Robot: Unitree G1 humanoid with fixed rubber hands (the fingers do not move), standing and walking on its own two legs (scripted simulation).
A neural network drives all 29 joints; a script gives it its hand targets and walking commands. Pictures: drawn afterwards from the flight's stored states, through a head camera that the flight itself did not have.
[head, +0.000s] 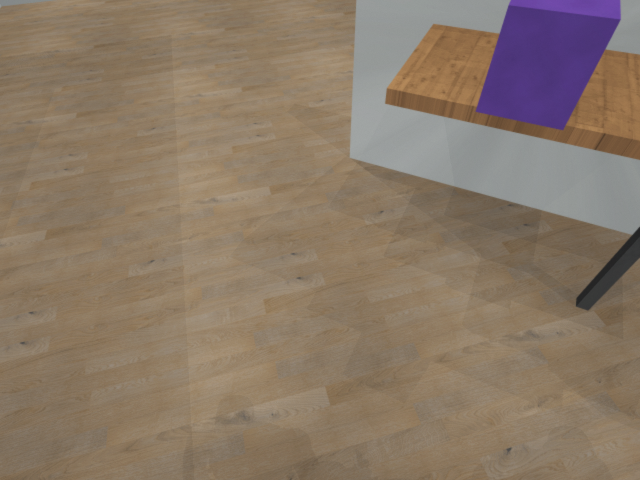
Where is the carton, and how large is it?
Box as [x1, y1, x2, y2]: [476, 0, 620, 129]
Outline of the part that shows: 619,0 511,0 508,5 476,111 562,129 620,19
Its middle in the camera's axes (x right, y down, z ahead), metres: +0.54 -0.46 +0.94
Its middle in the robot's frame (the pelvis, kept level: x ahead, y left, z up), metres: +1.02 -0.52 +0.04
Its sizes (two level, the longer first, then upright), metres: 0.210 0.200 0.250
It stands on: a table, 0.68 m high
